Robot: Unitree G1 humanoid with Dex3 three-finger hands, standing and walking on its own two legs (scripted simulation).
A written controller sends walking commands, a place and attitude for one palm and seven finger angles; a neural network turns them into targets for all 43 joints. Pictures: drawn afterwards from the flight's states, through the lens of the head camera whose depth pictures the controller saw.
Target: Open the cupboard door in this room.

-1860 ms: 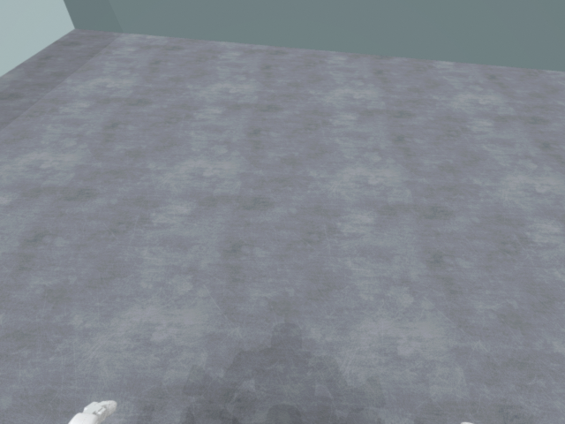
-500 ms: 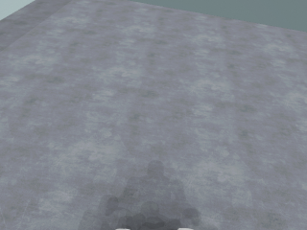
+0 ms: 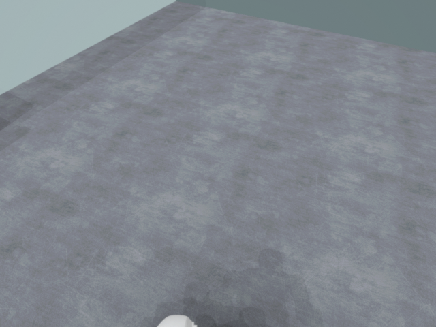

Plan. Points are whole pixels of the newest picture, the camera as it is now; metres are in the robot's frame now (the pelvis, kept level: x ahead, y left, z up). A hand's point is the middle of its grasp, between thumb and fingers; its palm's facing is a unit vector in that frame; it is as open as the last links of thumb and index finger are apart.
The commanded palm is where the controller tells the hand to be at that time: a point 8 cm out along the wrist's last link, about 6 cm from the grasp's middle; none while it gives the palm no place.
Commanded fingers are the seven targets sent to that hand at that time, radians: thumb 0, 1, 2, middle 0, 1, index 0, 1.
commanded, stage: turn or walk to find it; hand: left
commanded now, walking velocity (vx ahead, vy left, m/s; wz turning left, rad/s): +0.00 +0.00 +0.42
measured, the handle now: out of the picture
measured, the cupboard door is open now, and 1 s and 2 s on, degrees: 0 0 0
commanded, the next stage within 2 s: stand and wait in 0.96 s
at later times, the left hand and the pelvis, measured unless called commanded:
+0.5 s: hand out of the picture +0.01 +0.28 -0.17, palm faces +0.24 -0.94 -0.23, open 7.4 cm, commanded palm none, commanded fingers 0.00 0.90 0.90 -0.20 -0.30 -0.20 -0.30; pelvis -0.03 +0.06 +0.00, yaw +11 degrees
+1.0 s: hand out of the picture -0.07 +0.21 -0.15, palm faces +0.43 -0.87 -0.25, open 7.4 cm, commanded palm none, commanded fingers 0.00 0.90 0.90 -0.20 -0.30 -0.20 -0.30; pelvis -0.06 +0.01 +0.00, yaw +25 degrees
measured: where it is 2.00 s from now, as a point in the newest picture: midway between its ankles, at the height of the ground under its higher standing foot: outside the picture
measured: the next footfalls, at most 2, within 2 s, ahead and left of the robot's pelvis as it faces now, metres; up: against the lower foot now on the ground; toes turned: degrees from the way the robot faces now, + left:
left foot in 0.16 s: +0.01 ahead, +0.14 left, +0.00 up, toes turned +8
right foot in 0.72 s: +0.02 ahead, -0.08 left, +0.00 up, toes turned +15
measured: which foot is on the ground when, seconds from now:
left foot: up 0.00-0.14, down 0.16-0.72, up 0.74-1.00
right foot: down 0.00-0.16, up 0.18-0.70, down 0.72-1.00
